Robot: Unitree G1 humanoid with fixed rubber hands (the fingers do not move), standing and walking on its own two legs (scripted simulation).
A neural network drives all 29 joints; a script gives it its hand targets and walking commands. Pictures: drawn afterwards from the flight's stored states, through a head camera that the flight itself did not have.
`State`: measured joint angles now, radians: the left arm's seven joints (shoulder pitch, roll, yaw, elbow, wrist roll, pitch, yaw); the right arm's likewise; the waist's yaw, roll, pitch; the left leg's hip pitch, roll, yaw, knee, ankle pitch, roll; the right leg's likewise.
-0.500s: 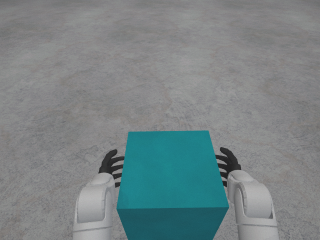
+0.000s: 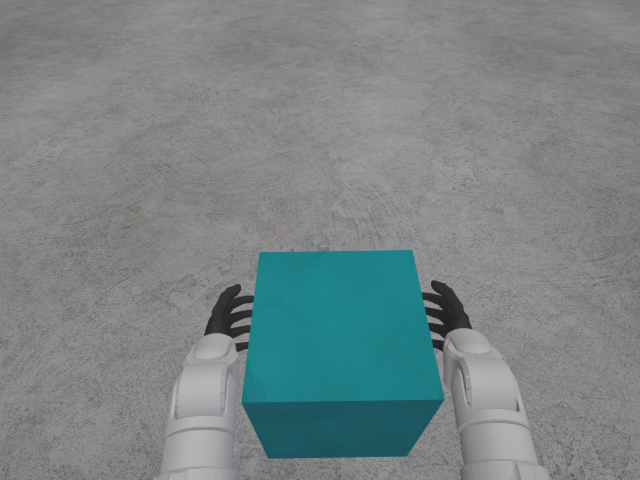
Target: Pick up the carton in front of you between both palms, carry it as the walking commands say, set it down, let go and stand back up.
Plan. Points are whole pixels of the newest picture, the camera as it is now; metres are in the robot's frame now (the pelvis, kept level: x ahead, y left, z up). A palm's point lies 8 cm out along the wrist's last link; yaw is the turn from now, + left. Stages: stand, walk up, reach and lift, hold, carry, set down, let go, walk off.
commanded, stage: carry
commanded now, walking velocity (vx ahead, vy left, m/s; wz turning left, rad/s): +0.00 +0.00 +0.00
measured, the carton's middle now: (336, 359) +0.31 +0.00 -0.04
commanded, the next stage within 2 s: hold in 0.36 s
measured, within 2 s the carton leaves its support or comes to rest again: neither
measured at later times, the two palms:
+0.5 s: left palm (232, 347) +0.29 +0.13 +0.04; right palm (473, 350) +0.27 -0.17 +0.04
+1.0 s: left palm (230, 335) +0.30 +0.14 +0.05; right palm (475, 356) +0.26 -0.16 +0.05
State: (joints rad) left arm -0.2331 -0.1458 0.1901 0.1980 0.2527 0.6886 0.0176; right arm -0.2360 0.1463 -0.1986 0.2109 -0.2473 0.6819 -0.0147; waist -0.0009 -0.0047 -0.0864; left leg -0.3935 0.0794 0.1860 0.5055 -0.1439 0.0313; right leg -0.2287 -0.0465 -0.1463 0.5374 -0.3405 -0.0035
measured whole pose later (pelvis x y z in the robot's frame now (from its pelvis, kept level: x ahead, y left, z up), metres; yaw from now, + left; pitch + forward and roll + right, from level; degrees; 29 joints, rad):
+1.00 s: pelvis -0.01 +0.02 +0.01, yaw -8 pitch -7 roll +0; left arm -0.26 -0.15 0.21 0.22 0.29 0.72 0.02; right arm -0.27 0.15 -0.24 0.30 -0.27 0.67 0.01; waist 0.01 -0.05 0.05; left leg -0.13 -0.01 0.02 0.37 -0.11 0.02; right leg -0.02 0.00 0.08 0.40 -0.26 0.01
